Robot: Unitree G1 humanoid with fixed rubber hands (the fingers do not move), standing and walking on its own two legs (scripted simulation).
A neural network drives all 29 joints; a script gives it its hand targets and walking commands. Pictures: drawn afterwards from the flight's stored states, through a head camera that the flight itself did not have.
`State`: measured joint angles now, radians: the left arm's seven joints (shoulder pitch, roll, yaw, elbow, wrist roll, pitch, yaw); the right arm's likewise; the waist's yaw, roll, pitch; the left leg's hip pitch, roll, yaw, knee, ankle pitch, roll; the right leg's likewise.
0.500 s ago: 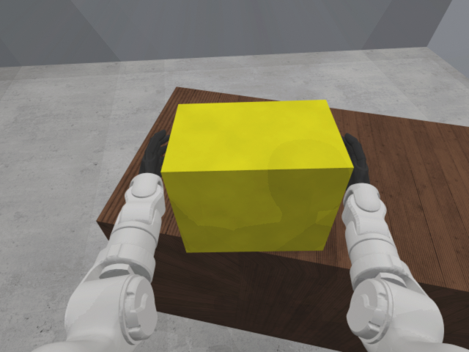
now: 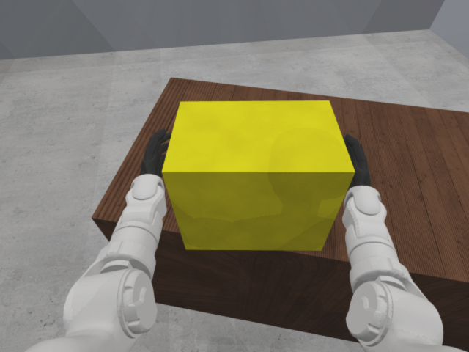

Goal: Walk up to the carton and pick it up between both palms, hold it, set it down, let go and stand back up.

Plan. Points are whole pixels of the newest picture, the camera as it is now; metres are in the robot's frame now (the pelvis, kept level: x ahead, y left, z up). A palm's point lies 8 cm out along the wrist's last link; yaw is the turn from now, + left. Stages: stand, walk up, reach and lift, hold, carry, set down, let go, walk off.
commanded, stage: set down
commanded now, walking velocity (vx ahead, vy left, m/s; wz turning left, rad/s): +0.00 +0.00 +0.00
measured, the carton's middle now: (253, 179) +0.43 -0.05 +0.04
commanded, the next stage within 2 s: none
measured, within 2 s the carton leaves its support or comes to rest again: rests again in 1.26 s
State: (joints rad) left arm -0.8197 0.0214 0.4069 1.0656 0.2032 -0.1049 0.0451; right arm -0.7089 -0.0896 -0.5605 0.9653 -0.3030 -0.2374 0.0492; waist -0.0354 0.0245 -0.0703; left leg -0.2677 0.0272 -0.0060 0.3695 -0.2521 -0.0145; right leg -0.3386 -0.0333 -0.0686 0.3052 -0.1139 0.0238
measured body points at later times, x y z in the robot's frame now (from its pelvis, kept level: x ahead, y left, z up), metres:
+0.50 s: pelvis +0.00 +0.00 +0.00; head +0.05 +0.00 +0.45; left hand +0.44 +0.13 +0.06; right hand +0.40 -0.23 +0.06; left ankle -0.05 +0.12 -0.75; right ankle +0.01 -0.13 -0.75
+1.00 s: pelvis +0.00 +0.00 +0.00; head +0.06 +0.00 +0.45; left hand +0.44 +0.14 +0.06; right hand +0.40 -0.23 +0.06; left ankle -0.05 +0.12 -0.75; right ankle +0.01 -0.13 -0.75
